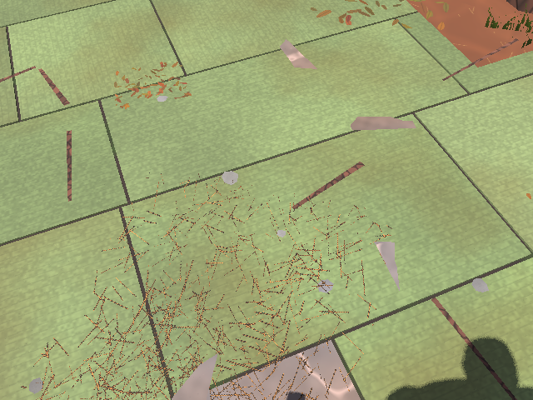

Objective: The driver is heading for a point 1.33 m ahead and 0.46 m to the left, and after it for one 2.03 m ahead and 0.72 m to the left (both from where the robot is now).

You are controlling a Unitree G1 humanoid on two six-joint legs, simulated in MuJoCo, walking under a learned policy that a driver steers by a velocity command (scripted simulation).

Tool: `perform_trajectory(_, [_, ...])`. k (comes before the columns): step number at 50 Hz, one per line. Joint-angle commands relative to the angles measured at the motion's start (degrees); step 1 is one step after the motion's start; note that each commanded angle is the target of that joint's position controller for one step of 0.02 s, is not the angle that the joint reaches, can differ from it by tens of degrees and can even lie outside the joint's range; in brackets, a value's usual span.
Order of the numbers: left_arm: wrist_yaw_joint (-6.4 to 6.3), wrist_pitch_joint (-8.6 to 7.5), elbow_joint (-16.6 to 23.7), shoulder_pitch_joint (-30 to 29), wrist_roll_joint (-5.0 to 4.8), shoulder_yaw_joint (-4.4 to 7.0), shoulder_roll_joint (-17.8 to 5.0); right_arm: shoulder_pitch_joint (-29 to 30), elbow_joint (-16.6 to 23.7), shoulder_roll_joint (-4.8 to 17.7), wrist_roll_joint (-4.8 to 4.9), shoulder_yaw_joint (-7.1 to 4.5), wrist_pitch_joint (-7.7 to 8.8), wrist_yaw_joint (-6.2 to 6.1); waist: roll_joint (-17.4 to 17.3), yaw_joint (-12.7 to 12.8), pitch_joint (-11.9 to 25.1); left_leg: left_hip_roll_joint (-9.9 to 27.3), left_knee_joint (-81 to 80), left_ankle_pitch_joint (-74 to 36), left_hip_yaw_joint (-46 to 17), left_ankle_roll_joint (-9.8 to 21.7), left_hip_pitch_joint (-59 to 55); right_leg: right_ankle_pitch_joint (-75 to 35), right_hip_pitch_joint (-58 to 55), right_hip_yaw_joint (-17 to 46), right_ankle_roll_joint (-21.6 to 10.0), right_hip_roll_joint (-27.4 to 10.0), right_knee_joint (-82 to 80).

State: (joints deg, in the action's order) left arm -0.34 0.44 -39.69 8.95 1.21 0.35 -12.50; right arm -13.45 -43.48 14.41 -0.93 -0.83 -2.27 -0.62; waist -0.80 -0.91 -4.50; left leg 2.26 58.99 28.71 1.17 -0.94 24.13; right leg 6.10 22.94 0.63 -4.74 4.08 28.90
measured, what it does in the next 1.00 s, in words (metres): steps on the spot: left foot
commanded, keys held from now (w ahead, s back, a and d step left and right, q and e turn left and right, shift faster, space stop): shift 1.00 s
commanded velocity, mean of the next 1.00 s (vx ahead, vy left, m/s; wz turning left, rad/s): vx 0.02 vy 0.00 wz -0.04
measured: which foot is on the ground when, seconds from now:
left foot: up 0.00-0.14, down 0.16-1.00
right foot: down 0.00-1.00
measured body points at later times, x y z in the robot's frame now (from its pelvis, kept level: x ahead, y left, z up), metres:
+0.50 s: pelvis +0.04 +0.03 +0.01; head +0.04 +0.03 +0.46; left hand +0.11 +0.28 -0.12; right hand +0.12 -0.22 -0.12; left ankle +0.02 +0.13 -0.73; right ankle +0.10 -0.07 -0.73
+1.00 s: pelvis +0.07 +0.03 +0.01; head +0.07 +0.03 +0.46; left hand +0.09 +0.27 -0.14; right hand +0.07 -0.20 -0.14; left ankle +0.02 +0.13 -0.73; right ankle +0.10 -0.07 -0.73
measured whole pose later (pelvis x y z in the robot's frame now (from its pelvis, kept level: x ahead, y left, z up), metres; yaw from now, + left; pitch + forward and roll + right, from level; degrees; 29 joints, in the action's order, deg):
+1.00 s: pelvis +0.07 +0.03 +0.01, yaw -1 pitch -2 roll +0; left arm -2.2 0.3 -64.2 12.7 0.3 1.0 -10.4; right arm -17.1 -61.1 10.1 -0.8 -0.1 0.1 -2.3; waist -0.5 -0.1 -1.6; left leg -1.2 22.2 16.3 0.9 1.9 4.3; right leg 8.8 11.4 2.4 -1.6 3.1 21.8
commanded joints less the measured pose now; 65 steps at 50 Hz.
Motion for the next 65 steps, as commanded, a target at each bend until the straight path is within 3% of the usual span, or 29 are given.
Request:
perform_trajectory(1, [-0.13, -1.14, 1.84, 1.04, 0.62, 2.29, -7.65, -7.53, 0.35, 4.01, 0.39, -1.12, -0.71, -0.17, 5.7, -0.7, 11.66, -0.79, -9.26, -1.82, -0.6, 1.01, -7.28, -19.03, -6.75, 11.93, -8.23, -13.81, -10.17])
perform_trajectory(4, [0.25, -0.53, 0.58, 1.6, 0.62, 2.37, -7.43, -5.38, 0.38, 3.5, 0.47, -0.97, -1.18, -0.37, 7.91, 0.48, 11.16, -2.06, -17.68, -5.93, -0.1, 1.59, -11.07, -3.31, -4.85, 13.46, -7.7, -13.6, -11.77])
perform_trajectory(6, [0.23, 0.3, 0.21, 0.47, 0.04, 2.38, -7.39, -6.4, -0.4, 2.46, 0.0, -0.73, -0.96, -0.25, 6.48, -1.05, 9.23, -3.11, -27.62, -12.95, 1.17, 2.83, -17.56, 10.46, 0.46, 13.94, -5.25, -12.26, -11.96])
perform_trajectory(7, [0.03, 0.53, -0.31, 1.5, -0.14, 2.01, -6.22, -5.9, -0.25, 2.94, -0.63, -0.69, -0.5, -0.19, 4.24, -1.17, 7.44, -1.86, -33.23, -13.93, -1.0, 3.86, -20.32, 16.81, 4.02, 14.27, -2.5, -11.19, -12.15])
perform_trajectory(8, [-0.04, 0.46, -0.41, 2.61, -0.3, 1.45, -4.17, -5.51, 0.48, 5.04, -1.73, -0.69, 0.27, -0.37, -1.36, -0.44, 5.93, 5.65, -39.88, -9.98, -9.95, 5.35, -20.49, 18.87, 6.55, 12.59, 0.59, -8.78, -8.65])
perform_trajectory(9, [0.03, 0.56, -0.49, 3.67, -1.03, 1.55, -3.47, -1.25, 1.44, 8.31, -1.21, -1.35, 0.78, -0.5, -8.24, 2.02, 2.96, 12.03, -45.79, -1.46, -17.5, 7.85, -8.95, 14.84, 1.7, 5.0, 2.45, -1.97, -4.94])
perform_trajectory(10, [0.32, 0.65, -1.54, 2.86, -0.45, 1.79, -4.4, 2.23, 1.47, 6.22, -0.76, -0.95, 1.11, -0.34, -8.57, 2.73, 0.3, 11.98, -48.23, 3.24, -17.39, 7.82, 0.65, 9.94, -7.68, 3.63, 2.8, -1.9, -1.93])
perform_trajectory(11, [0.73, 0.47, -2.23, 3.43, 0.01, 1.85, -3.98, 4.31, 1.47, 5.0, -0.46, -0.56, 1.55, -0.35, -8.21, 4.0, -0.12, 9.28, -47.28, 2.86, -14.36, 6.03, 1.95, 5.89, -11.21, 3.92, 2.7, -2.46, -2.56])
perform_trajectory(13, [0.86, -0.17, -3.51, 4.03, 0.4, 2.18, -5.0, 2.34, 0.37, 5.28, 0.07, -0.77, 2.16, -0.59, -7.7, 3.32, 1.7, 5.72, -45.05, -2.06, -10.55, 4.16, -1.38, 1.61, -12.93, 5.25, 2.71, -3.74, -4.66])
perform_trajectory(15, [0.6, -1.02, -4.72, 4.92, 0.27, 2.2, -5.68, 0.57, -0.19, 4.97, 0.41, -0.97, 2.31, -0.63, -4.63, 2.52, 3.26, 4.4, -42.67, -5.47, -9.13, 4.15, -5.57, 1.85, -11.5, 7.25, 2.42, -5.46, -6.57])
perform_trajectory(17, [0.18, -1.13, -6.07, 4.8, -0.18, 2.29, -5.62, -1.29, -0.97, 4.39, 0.3, -1.02, 2.05, -0.65, -0.34, 1.44, 2.13, 3.55, -41.09, -7.84, -8.15, 4.58, -8.77, 4.05, -8.16, 8.39, 2.02, -6.01, -8.07])
perform_trajectory(21, [-0.41, -1.19, -8.15, 4.88, -0.35, 2.2, -5.08, -2.61, -2.56, 4.31, 0.14, -1.27, 2.27, -0.74, 1.29, 0.91, 3.31, 3.21, -39.87, -12.86, -7.38, 4.95, -11.3, 1.9, -8.89, 8.91, 1.9, -6.44, -8.97])
perform_trajectory(34, [-1.45, -0.88, -16.55, 5.65, -0.78, 2.23, -5.19, -4.39, -9.76, 2.92, 0.26, -1.03, 2.81, -1.24, 0.61, 1.15, 3.51, 2.95, -41.0, -19.27, -6.26, 4.41, -13.53, -5.73, -14.06, 8.67, 1.2, -7.62, -8.72])
perform_trajectory(54, [-2.16, -0.36, -25.36, 6.26, -0.91, 1.05, -2.29, -7.58, -18.43, -0.21, 0.12, 0.19, 2.75, -2.04, 0.34, 0.9, 1.16, 3.0, -41.44, -20.05, -5.81, 4.29, -14.91, -5.18, -14.15, 7.85, 1.68, -7.45, -9.48])
perform_trajectory(55, [-2.12, -0.2, -25.63, 7.11, -0.86, 1.06, -2.12, -9.38, -19.08, 0.43, -0.08, -0.16, 2.66, -1.89, -0.24, 0.44, 3.38, 2.03, -42.12, -8.15, -5.71, 4.98, -16.01, 5.91, -13.82, 6.59, 1.12, -5.64, -8.3])
perform_trajectory(56, [-1.89, 0.18, -25.12, 6.96, -0.62, 1.78, -3.62, -10.02, -18.84, 2.63, -0.18, -1.0, 2.3, -1.65, -2.64, -0.29, 2.25, 2.17, -42.93, 7.8, -8.29, 6.89, -15.6, 21.6, -9.5, 4.46, 0.14, -2.87, -4.3])
perform_trajectory(57, [-1.26, 0.37, -23.2, 3.53, -0.04, 2.24, -4.63, -12.69, -18.99, 4.56, -0.26, -1.78, 1.95, -1.33, -4.72, -2.3, -1.77, 5.56, -46.74, 21.43, -14.58, 9.71, -16.04, 29.94, 0.06, 3.75, -0.2, -1.67, 0.19])
perform_trajectory(58, [-0.34, 0.01, -19.96, -2.04, 0.17, 1.78, -2.36, -15.51, -19.85, 6.27, 0.06, -2.58, 1.96, -1.32, -9.69, -4.23, -6.45, 12.19, -53.4, 28.16, -22.91, 13.34, -17.95, 24.69, 8.17, -1.5, 0.78, -0.81, 7.52])
perform_trajectory(59, [0.23, -0.64, -17.14, -6.86, 0.63, 1.59, -1.72, -15.13, -20.02, 5.43, 0.03, -2.84, 2.37, -1.46, -9.89, -4.77, -10.85, 17.84, -56.95, 23.4, -27.76, 15.72, -17.69, 16.99, 14.16, -3.0, 1.56, -4.33, 15.15])
perform_trajectory(60, [0.67, -1.28, -16.41, -7.41, 0.73, 2.16, -2.76, -14.36, -19.69, 4.33, -0.28, -2.86, 3.04, -1.4, -5.71, -3.53, -10.22, 18.17, -57.4, 17.42, -27.58, 15.94, -20.09, 14.98, 18.42, -1.65, 2.17, -6.05, 19.34])
perform_trajectory(61, [1.21, -1.97, -16.63, -5.38, 0.92, 2.5, -2.9, -12.72, -19.02, 4.61, -0.49, -3.19, 3.85, -1.26, -3.79, -1.91, -7.84, 17.11, -56.35, 12.35, -25.14, 15.29, -23.03, 13.17, 19.78, -0.97, 2.7, -7.11, 21.04])
perform_trajectory(63, [2.26, -3.09, -16.31, -3.42, 0.63, 3.12, -3.39, -10.0, -17.77, 4.77, -0.18, -3.58, 5.41, -1.0, -3.81, 0.1, -4.09, 13.92, -55.46, 5.99, -18.36, 13.32, -22.92, 10.63, 15.75, -1.71, 3.06, -7.59, 18.78])
perform_trajectory(65, [2.73, -3.26, -14.75, -4.33, 0.18, 3.24, -2.62, -8.73, -17.12, 5.06, 0.06, -3.87, 6.47, -0.86, -6.85, 0.71, -3.86, 11.75, -55.54, 4.59, -13.64, 11.92, -17.18, 9.53, 7.75, -2.97, 2.79, -7.28, 12.72])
